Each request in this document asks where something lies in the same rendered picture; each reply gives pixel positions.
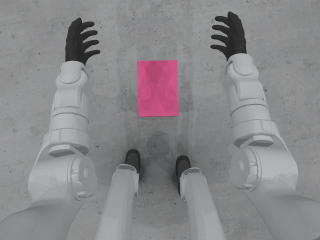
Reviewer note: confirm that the right robot forearm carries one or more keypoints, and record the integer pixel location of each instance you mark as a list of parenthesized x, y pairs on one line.
[(251, 121)]

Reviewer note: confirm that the carton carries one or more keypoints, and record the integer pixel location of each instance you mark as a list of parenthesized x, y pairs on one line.
[(157, 85)]

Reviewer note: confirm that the left robot hand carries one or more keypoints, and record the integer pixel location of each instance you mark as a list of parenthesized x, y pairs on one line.
[(75, 48)]

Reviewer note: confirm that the left robot upper arm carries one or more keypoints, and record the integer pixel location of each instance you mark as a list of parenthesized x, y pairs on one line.
[(58, 188)]

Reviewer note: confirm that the left robot thigh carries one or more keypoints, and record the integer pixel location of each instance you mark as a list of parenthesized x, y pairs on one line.
[(116, 219)]

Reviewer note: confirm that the right robot thigh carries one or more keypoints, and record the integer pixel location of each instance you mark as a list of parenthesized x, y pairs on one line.
[(203, 219)]

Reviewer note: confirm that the right robot hand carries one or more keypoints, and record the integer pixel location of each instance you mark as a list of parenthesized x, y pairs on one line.
[(235, 42)]

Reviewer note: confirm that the left robot forearm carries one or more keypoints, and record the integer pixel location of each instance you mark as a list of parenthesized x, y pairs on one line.
[(70, 114)]

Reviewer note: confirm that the robot thigh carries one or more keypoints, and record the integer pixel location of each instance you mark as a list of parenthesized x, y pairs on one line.
[(203, 219), (116, 219)]

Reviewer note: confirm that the right robot upper arm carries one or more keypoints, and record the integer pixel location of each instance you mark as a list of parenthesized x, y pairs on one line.
[(268, 177)]

